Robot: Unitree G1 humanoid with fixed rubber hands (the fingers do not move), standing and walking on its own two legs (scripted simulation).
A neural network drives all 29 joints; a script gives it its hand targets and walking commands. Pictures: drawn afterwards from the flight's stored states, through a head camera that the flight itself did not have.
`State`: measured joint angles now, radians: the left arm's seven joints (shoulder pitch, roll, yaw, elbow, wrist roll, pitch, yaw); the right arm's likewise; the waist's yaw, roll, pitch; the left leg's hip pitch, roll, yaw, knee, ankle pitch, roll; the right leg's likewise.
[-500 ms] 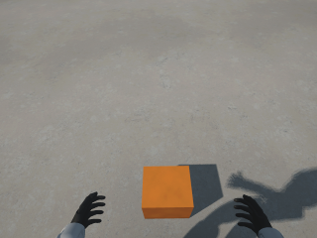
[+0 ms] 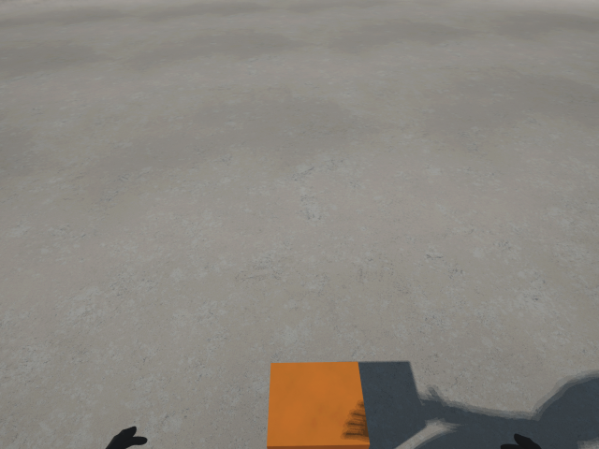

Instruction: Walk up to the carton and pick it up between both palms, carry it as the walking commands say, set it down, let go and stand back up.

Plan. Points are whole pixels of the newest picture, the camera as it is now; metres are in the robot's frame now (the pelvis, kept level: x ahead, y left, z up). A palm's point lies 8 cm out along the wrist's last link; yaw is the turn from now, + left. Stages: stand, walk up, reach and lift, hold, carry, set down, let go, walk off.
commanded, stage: stand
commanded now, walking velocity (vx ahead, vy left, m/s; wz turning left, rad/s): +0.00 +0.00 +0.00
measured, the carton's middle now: (315, 416) +0.43 -0.01 -0.66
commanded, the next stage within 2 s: none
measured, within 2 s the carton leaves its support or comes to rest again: neither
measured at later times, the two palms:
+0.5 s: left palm out of the picture +0.03 +0.28 -0.10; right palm out of the picture +0.03 -0.29 -0.10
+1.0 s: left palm out of the picture +0.01 +0.29 -0.11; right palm out of the picture +0.01 -0.30 -0.11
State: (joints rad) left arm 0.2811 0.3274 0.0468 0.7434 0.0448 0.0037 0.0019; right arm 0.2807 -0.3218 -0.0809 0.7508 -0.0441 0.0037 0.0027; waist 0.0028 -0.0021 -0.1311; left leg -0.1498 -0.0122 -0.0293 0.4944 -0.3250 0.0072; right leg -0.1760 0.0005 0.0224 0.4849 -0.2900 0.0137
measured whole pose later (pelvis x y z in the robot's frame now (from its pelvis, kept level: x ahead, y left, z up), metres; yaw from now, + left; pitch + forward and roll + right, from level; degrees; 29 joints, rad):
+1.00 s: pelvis -0.05 -0.01 +0.00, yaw +0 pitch -4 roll +0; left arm 0.23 0.35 0.00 1.04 0.02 -0.03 0.00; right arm 0.22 -0.33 -0.03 1.06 -0.01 -0.02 0.01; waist 0.00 0.00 -0.04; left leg -0.15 0.00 -0.04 0.44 -0.23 0.00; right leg -0.17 0.01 0.02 0.42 -0.19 0.00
